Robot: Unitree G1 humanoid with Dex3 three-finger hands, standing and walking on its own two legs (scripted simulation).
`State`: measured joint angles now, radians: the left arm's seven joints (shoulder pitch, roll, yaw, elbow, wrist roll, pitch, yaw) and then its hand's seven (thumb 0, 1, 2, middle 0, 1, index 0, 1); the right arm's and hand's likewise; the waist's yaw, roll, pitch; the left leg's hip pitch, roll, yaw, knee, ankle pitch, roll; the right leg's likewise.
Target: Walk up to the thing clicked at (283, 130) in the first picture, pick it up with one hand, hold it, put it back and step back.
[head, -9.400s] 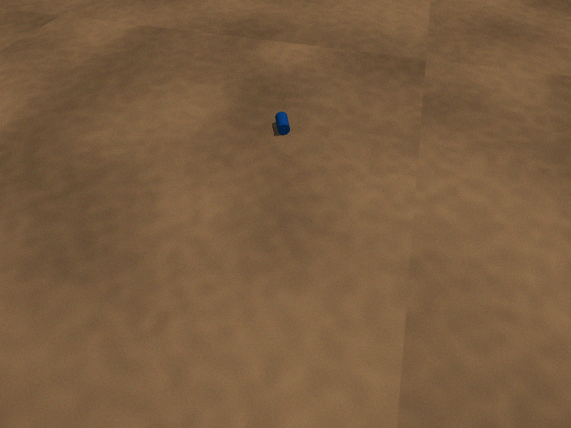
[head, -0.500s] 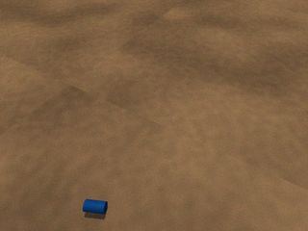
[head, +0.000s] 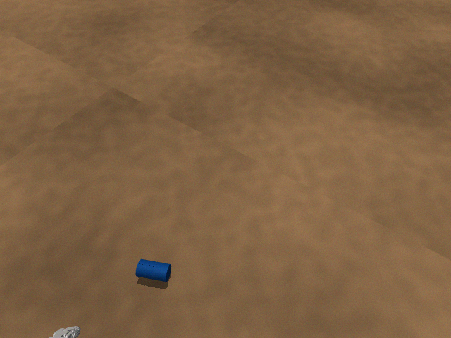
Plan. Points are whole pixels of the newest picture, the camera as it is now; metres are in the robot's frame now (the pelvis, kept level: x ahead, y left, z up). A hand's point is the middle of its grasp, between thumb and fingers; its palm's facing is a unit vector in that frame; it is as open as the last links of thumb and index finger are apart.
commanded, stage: walk up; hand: left
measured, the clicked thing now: (153, 270) +0.43 +0.31 -0.73
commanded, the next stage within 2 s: stand in 1.10 s
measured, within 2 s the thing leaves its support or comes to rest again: neither
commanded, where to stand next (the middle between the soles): +0.03 +0.01 m, yaw +0 degrees
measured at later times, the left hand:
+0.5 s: hand out of the picture +0.07 +0.27 -0.14, palm faces +0.05 -0.94 -0.34, open 7.4 cm
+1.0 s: hand out of the picture +0.07 +0.27 -0.14, palm faces +0.04 -0.94 -0.33, open 7.4 cm
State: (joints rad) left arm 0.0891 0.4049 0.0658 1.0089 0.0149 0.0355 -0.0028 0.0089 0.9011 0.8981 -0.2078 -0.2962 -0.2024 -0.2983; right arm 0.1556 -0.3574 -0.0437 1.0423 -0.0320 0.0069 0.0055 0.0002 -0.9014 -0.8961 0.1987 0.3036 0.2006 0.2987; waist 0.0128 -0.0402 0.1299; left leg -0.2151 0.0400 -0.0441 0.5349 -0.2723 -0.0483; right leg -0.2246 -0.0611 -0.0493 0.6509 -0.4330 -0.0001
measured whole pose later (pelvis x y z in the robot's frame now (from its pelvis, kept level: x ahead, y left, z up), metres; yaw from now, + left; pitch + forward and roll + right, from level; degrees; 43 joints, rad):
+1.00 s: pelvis -0.01 +0.01 +0.01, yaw +1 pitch -2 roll +0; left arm 0.10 0.36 0.05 1.11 0.01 0.02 -0.02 0.01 0.90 0.90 -0.21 -0.30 -0.20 -0.30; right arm 0.11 -0.35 0.00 1.11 -0.01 -0.01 0.00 0.00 -0.90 -0.90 0.20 0.30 0.20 0.30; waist 0.00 -0.01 0.06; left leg -0.15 0.04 -0.06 0.37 -0.17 -0.05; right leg -0.07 -0.04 -0.04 0.34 -0.22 0.03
